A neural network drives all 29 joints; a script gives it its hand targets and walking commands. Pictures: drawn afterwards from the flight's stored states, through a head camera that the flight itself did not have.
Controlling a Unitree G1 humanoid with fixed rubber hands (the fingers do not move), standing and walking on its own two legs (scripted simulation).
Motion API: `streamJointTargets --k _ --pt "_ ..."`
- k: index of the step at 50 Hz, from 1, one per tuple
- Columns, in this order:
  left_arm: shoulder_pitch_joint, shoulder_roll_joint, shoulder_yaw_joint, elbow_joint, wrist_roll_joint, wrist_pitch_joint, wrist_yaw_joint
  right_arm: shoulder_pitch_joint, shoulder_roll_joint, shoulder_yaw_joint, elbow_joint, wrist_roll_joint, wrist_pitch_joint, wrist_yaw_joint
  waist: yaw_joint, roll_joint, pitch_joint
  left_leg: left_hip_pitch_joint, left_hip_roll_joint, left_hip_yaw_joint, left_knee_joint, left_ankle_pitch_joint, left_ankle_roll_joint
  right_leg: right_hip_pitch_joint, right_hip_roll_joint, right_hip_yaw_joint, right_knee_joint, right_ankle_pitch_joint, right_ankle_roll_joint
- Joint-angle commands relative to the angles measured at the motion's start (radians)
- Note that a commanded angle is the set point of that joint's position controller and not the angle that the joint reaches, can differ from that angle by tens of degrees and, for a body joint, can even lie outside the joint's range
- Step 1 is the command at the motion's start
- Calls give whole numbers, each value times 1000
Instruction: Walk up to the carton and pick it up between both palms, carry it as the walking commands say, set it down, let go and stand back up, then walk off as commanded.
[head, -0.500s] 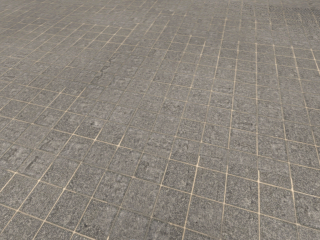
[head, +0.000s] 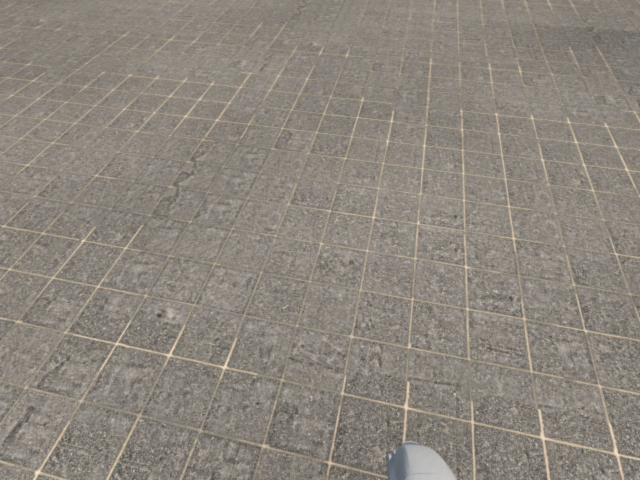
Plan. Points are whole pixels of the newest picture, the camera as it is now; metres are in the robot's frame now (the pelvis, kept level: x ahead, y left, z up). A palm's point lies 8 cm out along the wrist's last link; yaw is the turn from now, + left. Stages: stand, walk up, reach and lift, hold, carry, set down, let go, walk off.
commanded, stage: walk off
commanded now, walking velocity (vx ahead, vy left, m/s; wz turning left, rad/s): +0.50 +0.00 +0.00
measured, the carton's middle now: out of the picture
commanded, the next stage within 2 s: stand in 1.76 s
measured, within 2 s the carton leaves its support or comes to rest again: neither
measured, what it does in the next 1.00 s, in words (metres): walks ahead: right foot, then left foot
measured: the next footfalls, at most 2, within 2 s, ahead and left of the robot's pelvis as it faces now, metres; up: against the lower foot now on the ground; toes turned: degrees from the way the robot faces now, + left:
right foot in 0.20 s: +0.28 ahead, -0.14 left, +0.00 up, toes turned -10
left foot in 0.76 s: +0.56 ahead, +0.09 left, +0.00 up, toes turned +10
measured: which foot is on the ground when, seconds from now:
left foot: down 0.00-0.20, up 0.22-0.74, down 0.76-1.00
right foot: up 0.00-0.18, down 0.20-0.76, up 0.78-1.00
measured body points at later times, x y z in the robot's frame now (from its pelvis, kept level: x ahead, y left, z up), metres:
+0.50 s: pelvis +0.26 -0.07 +0.00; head +0.26 -0.07 +0.45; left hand +0.19 +0.16 -0.15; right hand +0.40 -0.30 -0.13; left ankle +0.32 +0.10 -0.66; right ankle +0.24 -0.13 -0.75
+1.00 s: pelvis +0.54 +0.01 +0.00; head +0.55 +0.02 +0.45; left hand +0.62 +0.26 -0.15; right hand +0.52 -0.24 -0.14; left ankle +0.52 +0.09 -0.75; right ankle +0.57 -0.15 -0.66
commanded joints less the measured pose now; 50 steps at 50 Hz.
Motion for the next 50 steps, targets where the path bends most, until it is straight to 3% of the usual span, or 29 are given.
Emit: streamJointTargets --k 1,4,6,7,9,10,11,12,13,14,15,16,20,24,27,29,33,35,36,37,38,39,40,41,42,44,45,47,50 --pt "-77 -35 -19 -92 -6 1 -20 -26 -70 5 -46 4 -32 -4 49 114 141 -115 199 -93 -183 306 93 -21 -12 -20 -222 144 21" --pt "-157 -30 -25 -113 -7 -16 -21 38 -118 -9 -23 -4 -30 0 3 114 91 -8 211 -94 -134 447 94 53 27 -74 -399 140 8" --pt "-132 -7 -23 -98 -12 -23 -11 59 -150 -21 -12 -11 -26 -1 4 122 44 56 240 -104 -60 555 96 118 39 -77 -450 109 -20" --pt "-116 13 -17 -93 -11 -26 -4 61 -149 -21 -6 -9 -25 -4 21 126 26 62 254 -107 -18 661 93 180 50 -77 -457 96 -39" --pt "105 66 3 -16 -5 -39 13 40 -149 -23 -2 -6 -17 -4 124 23 -100 7 198 -53 249 675 59 477 91 -109 -545 114 -72" --pt "293 145 23 36 12 -48 27 56 -115 -11 -9 3 -14 -1 201 -97 -211 -192 114 -13 502 415 27 765 -39 32 -554 135 -119" --pt "403 231 38 63 27 -54 36 99 -35 6 -34 10 -10 2 200 -336 -321 -471 -17 -33 793 -278 -6 1038 -312 412 -597 177 -188" --pt "399 249 47 65 13 -44 38 85 -48 -2 -38 23 3 -4 188 -220 -291 -587 -2 -103 967 -257 -12 1026 -354 513 -673 193 -258" --pt "292 194 38 45 4 -41 30 33 -74 2 -32 14 7 0 159 -103 -214 -594 59 -151 1017 -172 4 870 -307 441 -702 90 -234" --pt "213 141 19 30 -9 -50 23 -33 -104 -13 -44 15 0 10 138 -16 -103 -567 88 -177 981 -117 16 675 -239 361 -753 61 -169" --pt "173 92 -2 30 -16 -57 20 -82 -92 -23 -61 10 1 19 112 -4 3 -537 100 -184 952 -71 18 503 -204 307 -803 1 -137" --pt "132 51 -15 26 -15 -63 20 -85 -44 -18 -76 1 13 24 66 -19 66 -495 120 -188 899 -18 16 394 -178 251 -837 -40 -117" --pt "150 4 -30 59 -17 -72 32 -76 29 -7 -105 -12 48 29 16 -50 91 -483 125 -133 816 74 -12 335 -150 135 -924 -76 -111" --pt "217 13 -37 87 -15 -86 33 -186 1 -12 -157 -15 69 39 22 -73 139 -567 146 -119 690 178 -49 343 -128 95 -966 -73 -136" --pt "272 7 -40 97 -13 -88 35 -341 -20 -8 -214 -4 59 43 58 -20 143 -608 139 -95 529 227 -65 449 -117 65 -951 90 -145" --pt "314 17 -35 111 -7 -87 40 -398 -18 -3 -229 1 47 41 82 -22 120 -611 119 -72 414 228 -70 551 -112 37 -917 221 -146" --pt "385 45 -26 136 -7 -77 41 -476 -25 0 -247 -5 30 35 132 -99 63 -535 68 -3 270 104 -42 690 -128 13 -809 442 -156" --pt "400 50 -26 146 -4 -66 45 -435 -29 -3 -231 -17 19 28 115 -123 37 -444 34 13 212 45 -11 705 -120 -20 -704 621 -142" --pt "398 39 -31 148 -4 -62 45 -347 -46 -12 -208 -21 11 23 71 -123 -11 -323 9 8 183 37 11 682 -115 -34 -591 736 -124" --pt "373 45 -25 137 -12 -60 46 -173 -74 -30 -157 -26 -2 16 -17 -87 -88 -106 19 -3 101 117 38 600 -87 -59 -407 714 -101" --pt "349 37 -24 101 -22 -64 46 51 -181 -68 -88 -41 -9 -2 -104 46 -219 244 217 -206 142 278 107 317 -27 -76 -149 396 -63" --pt "332 -29 -30 52 -30 -66 36 215 -299 -95 -43 -41 -6 -11 -134 316 -340 557 475 -570 94 452 185 -8 134 -57 157 -385 -32" --pt "240 -13 -25 25 -23 -54 41 197 -290 -91 -27 -22 3 -20 -126 194 -281 488 479 -609 58 560 241 -85 83 43 290 -343 -34" --pt "141 28 -17 2 -28 -54 42 116 -208 -71 -28 -14 5 -15 -117 97 -203 339 420 -486 42 470 228 -66 35 58 282 -245 -38" --pt "108 48 -4 -1 -34 -62 31 18 -166 -52 -62 -16 1 -4 -91 58 -105 169 365 -404 -14 376 173 -65 18 73 262 -207 -41" --pt "155 -64 -16 25 -13 -40 18 -95 -95 -27 -65 -3 -6 -3 2 54 48 -104 301 -289 -122 178 106 45 -20 80 166 -110 -33" --pt "183 -74 -19 31 -6 -27 13 -99 -75 -20 -57 1 -7 -4 22 67 72 -129 283 -280 -156 118 93 49 -10 54 145 -89 -31" --pt "191 -83 -16 19 -4 -8 6 -56 -53 -7 -40 8 -11 -5 47 90 93 -177 261 -228 -210 47 79 48 -2 29 99 -33 -15" --pt "84 -51 -13 -40 -5 9 -7 -35 -47 4 -25 12 -26 -5 68 149 135 -211 210 -141 -236 106 81 -6 -25 0 -6 82 6"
